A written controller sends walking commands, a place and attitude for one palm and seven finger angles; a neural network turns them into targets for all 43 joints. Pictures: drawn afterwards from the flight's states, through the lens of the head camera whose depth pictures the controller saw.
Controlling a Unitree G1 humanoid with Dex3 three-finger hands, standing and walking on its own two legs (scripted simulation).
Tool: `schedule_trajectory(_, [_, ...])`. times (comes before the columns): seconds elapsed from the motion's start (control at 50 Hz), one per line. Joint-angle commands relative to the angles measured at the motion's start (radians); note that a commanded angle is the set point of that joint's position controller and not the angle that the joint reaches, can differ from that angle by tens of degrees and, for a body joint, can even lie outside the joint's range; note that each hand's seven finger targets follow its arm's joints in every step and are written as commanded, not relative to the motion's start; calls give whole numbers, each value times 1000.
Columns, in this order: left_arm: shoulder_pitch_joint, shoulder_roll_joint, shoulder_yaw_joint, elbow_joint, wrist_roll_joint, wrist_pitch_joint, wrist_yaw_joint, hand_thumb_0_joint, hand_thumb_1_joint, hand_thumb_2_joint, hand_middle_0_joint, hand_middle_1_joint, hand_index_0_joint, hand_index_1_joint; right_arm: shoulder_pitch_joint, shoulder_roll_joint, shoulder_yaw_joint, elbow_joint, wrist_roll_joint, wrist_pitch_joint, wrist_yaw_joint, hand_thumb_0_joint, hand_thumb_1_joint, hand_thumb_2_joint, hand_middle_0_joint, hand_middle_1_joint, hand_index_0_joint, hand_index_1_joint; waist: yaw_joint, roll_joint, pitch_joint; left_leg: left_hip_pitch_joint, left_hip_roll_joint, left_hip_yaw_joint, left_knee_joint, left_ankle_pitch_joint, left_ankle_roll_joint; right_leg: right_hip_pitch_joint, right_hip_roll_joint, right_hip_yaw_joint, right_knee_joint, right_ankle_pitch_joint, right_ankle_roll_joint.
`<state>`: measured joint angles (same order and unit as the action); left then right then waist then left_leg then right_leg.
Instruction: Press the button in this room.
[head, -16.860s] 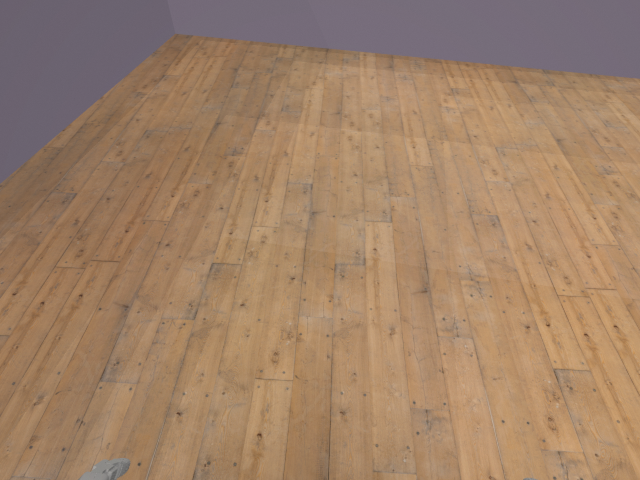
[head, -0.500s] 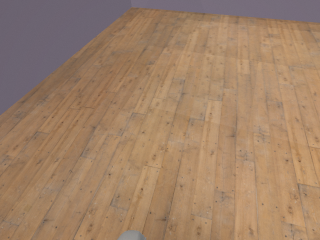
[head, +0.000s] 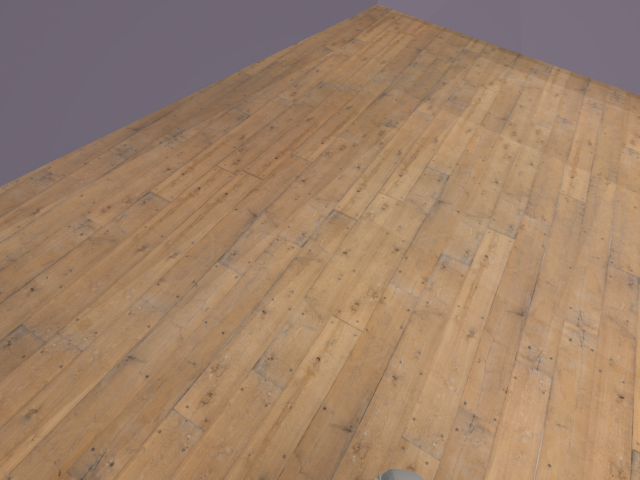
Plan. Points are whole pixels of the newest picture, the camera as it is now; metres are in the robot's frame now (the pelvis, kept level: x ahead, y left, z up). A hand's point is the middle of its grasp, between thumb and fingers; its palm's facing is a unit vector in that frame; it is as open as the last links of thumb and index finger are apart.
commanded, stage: turn or walk to find it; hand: left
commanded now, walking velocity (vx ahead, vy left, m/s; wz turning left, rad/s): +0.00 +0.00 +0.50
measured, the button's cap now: out of the picture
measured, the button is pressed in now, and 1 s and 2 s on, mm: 0 0 0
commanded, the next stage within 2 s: none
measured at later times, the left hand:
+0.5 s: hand out of the picture +0.01 +0.14 -0.15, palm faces +0.26 -0.92 -0.28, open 7.4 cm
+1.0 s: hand out of the picture -0.09 +0.21 -0.16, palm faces +0.51 -0.83 -0.23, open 7.4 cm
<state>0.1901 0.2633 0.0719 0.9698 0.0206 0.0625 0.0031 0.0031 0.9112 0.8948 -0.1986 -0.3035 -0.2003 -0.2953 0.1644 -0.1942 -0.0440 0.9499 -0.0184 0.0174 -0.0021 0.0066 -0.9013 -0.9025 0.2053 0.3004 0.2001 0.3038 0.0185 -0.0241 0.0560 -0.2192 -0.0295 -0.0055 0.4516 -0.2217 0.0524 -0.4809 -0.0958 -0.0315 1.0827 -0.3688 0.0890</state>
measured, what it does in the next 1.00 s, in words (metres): steps on the spot, turning left: right foot, then left foot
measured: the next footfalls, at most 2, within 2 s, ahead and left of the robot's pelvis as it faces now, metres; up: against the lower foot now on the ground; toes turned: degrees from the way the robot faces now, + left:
right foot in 0.26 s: +0.03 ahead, -0.15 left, +0.00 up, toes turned +6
left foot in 0.74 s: -0.07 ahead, +0.09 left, +0.00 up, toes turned +28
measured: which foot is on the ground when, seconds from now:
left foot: down 0.00-0.26, up 0.28-0.72, down 0.74-1.00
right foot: up 0.00-0.24, down 0.26-0.76, up 0.78-1.00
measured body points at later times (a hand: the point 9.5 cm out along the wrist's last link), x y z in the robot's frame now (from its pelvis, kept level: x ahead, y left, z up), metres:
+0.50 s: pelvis -0.02 -0.06 +0.00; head +0.01 -0.10 +0.45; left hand +0.00 +0.19 -0.12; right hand +0.06 -0.31 -0.17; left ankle -0.09 +0.09 -0.64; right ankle -0.01 -0.15 -0.74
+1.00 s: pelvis -0.03 -0.01 +0.00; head -0.03 +0.02 +0.45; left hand -0.12 +0.26 -0.15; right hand +0.14 -0.19 -0.13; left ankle -0.10 +0.07 -0.74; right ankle +0.04 -0.15 -0.66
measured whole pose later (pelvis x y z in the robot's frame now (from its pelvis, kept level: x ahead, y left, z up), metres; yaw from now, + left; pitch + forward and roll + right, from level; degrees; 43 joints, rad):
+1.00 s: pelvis -0.03 -0.01 +0.00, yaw +29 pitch +0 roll -1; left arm 0.23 0.27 0.07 0.97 0.03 0.03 -0.03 0.00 0.91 0.89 -0.20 -0.30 -0.20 -0.30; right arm 0.25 -0.19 -0.04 0.96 -0.02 -0.02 0.01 0.01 -0.90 -0.90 0.21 0.30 0.20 0.30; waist 0.01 -0.02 0.02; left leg -0.15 -0.02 -0.02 0.40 -0.25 0.04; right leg -0.53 -0.12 -0.04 1.10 -0.29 0.08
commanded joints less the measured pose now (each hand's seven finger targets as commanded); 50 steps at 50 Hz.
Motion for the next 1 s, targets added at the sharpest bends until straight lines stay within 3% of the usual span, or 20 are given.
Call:
schedule_trajectory(0.0, [-53, 61, 8, -98, -6, -26, 13, 0, 900, 900, -200, -300, -200, -300, 74, -207, -57, -46, -1, -9, -12, 0, -900, -900, 200, 300, 200, 300, -50, 147, -62, 118, 264, -286, -142, 293, 112, -78, -1, 27, -58, -23, 12])
schedule_trajectory(0.12, [-89, 42, -2, -131, -14, -36, 17, 0, 900, 900, -200, -300, -200, -300, 81, -211, -68, -52, -8, 2, -10, 0, -900, -900, 200, 300, 200, 300, -59, 173, -87, 76, 247, -371, -91, 350, 125, 51, 45, 21, -283, -88, -7])
schedule_trajectory(0.2, [22, 54, 4, -110, -20, -50, 22, 0, 900, 900, -200, -300, -200, -300, 41, -199, -71, -68, -1, 7, -5, 0, -900, -900, 200, 300, 200, 300, -2, 153, -134, -73, 170, -365, -7, 281, 63, 325, 68, -4, -628, 120, -25])
schedule_trajectory(0.22, [63, 100, 13, -103, -13, -60, 26, 0, 900, 900, -200, -300, -200, -300, 37, -167, -69, -71, 7, 7, -1, 0, -900, -900, 200, 300, 200, 300, 18, 55, -154, -186, 112, -318, 67, 145, 10, 468, -8, 61, -746, 174, -42])
schedule_trajectory(0.24, [88, 183, 29, -104, 2, -69, 36, 0, 900, 900, -200, -300, -200, -300, 55, -99, -59, -88, 13, 4, 5, 0, -900, -900, 200, 300, 200, 300, 27, -211, -163, -382, -19, -144, 272, -165, -64, 590, -265, 312, -807, 167, -127])
schedule_trajectory(0.26, [77, 206, 29, -120, 0, -66, 36, 0, 900, 900, -200, -300, -200, -300, 21, -130, -65, -105, 3, 8, 1, 0, -900, -900, 200, 300, 200, 300, 35, -245, -113, -393, -47, -84, 480, -365, -85, 439, -401, 405, -821, 270, -225])
schedule_trajectory(0.28, [23, 166, 24, -134, -5, -65, 39, 0, 900, 900, -200, -300, -200, -300, 32, -150, -73, -88, -4, 20, 4, 0, -900, -900, 200, 300, 200, 300, 7, -144, -77, -364, -8, -121, 621, -318, -79, 332, -367, 329, -827, 214, -252])
schedule_trajectory(0.3, [-37, 135, 23, -145, -7, -69, 40, 0, 900, 900, -200, -300, -200, -300, 60, -139, -75, -63, -7, 33, 10, 0, -900, -900, 200, 300, 200, 300, -23, -175, -40, -362, 12, -122, 691, -274, -83, 272, -317, 276, -842, 146, -230])
schedule_trajectory(0.32, [-74, 113, 16, -158, -9, -65, 39, 0, 900, 900, -200, -300, -200, -300, 79, -136, -76, -48, -7, 38, 14, 0, -900, -900, 200, 300, 200, 300, -45, -132, -13, -358, 24, -101, 736, -229, -87, 253, -273, 222, -827, 160, -207])
schedule_trajectory(0.38, [-62, 78, 2, -151, -7, -77, 31, 0, 900, 900, -200, -300, -200, -300, 117, -111, -66, -21, -6, 42, 23, 0, -900, -900, 200, 300, 200, 300, -55, -126, -17, -358, 36, -52, 782, -128, -116, 301, -196, 43, -774, 321, -176])
schedule_trajectory(0.58, [94, 143, 24, -88, 10, -68, 28, 0, 900, 900, -200, -300, -200, -300, -45, -94, -40, -58, 6, 31, 21, 0, -900, -900, 200, 300, 200, 300, 31, -169, -51, -256, 66, 49, 422, -241, -131, 415, -265, -11, -697, 533, -225])
schedule_trajectory(0.64, [88, 163, 34, -78, 11, -61, 25, 0, 900, 900, -200, -300, -200, -300, -29, -95, -34, -63, 11, 17, 17, 0, -900, -900, 200, 300, 200, 300, 24, -198, -85, -170, 57, 83, 254, -230, -114, 420, -278, -27, -631, 577, -218])
schedule_trajectory(0.68, [68, 166, 34, -77, 4, -55, 22, 0, 900, 900, -200, -300, -200, -300, 23, -109, -37, -51, 9, 10, 16, 0, -900, -900, 200, 300, 200, 300, -12, -169, -113, -33, 45, 104, 81, -73, -102, 357, -256, -83, -555, 515, -163])
schedule_trajectory(0.7, [61, 148, 32, -77, -6, -51, 19, 0, 900, 900, -200, -300, -200, -300, 70, -141, -41, -41, 7, 0, 18, 0, -900, -900, 200, 300, 200, 300, -45, -67, -146, 104, 68, 73, -46, 48, -88, 274, -230, -124, -463, 385, -113])
schedule_trajectory(0.74, [14, 42, 3, -140, -6, -41, 7, 0, 900, 900, -200, -300, -200, -300, 166, -317, -81, -29, -4, -5, 9, 0, -900, -900, 200, 300, 200, 300, -102, 367, -146, 284, 421, -412, -162, 193, 90, -142, -21, -140, -99, -309, -8])
schedule_trajectory(0.76, [-48, 68, 6, -151, 1, -37, 2, 0, 900, 900, -200, -300, -200, -300, 190, -317, -80, -12, -8, 0, 10, 0, -900, -900, 200, 300, 200, 300, -120, 249, -112, 228, 462, -406, -184, -21, 144, -165, -42, -69, -13, -278, -28])
schedule_trajectory(0.78, [-99, 62, 10, -140, 7, -33, 2, 0, 900, 900, -200, -300, -200, -300, 173, -283, -71, -11, -10, -8, 1, 0, -900, -900, 200, 300, 200, 300, -123, 314, -56, 155, 390, -404, -238, -175, 116, -200, -55, -26, 16, -199, -27])
schedule_trajectory(0.8, [-107, 76, 16, -133, 5, -37, -9, 0, 900, 900, -200, -300, -200, -300, 116, -250, -59, -28, -9, -9, -5, 0, -900, -900, 200, 300, 200, 300, -92, 293, 4, 94, 347, -383, -253, -279, 103, -206, -54, -10, 47, -119, -30])
schedule_trajectory(0.86, [-23, 73, 14, -86, 9, -55, -34, 0, 900, 900, -200, -300, -200, -300, 65, -203, -39, -48, -4, -37, -5, 0, -900, -900, 200, 300, 200, 300, -42, 175, 12, 72, 252, -268, -258, -215, 68, -172, -33, -14, 68, 49, -19])
schedule_trajectory(0.98, [-67, 73, 7, -109, 7, -70, -34, 0, 900, 900, -200, -300, -200, -300, 166, -196, -46, -23, 4, -61, -2, 0, -900, -900, 200, 300, 200, 300, -59, 136, -5, 170, 251, -279, -252, -39, 118, -217, -36, -2, -26, 98, 14])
